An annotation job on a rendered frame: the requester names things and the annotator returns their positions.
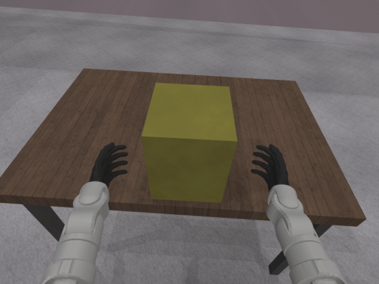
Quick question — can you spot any carton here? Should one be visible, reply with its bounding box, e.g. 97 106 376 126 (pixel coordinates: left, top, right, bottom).
142 83 237 203

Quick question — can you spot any robot left forearm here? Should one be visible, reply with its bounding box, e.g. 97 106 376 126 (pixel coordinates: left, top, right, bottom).
40 181 110 284

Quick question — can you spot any robot left hand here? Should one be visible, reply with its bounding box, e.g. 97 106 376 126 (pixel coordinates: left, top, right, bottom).
89 143 128 188

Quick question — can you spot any robot right hand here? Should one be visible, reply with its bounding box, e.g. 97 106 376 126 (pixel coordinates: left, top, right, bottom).
251 144 289 191

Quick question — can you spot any table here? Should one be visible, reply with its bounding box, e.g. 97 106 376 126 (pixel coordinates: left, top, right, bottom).
0 69 366 275

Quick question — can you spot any robot right forearm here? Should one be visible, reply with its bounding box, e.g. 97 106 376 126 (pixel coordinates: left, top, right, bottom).
266 185 347 284

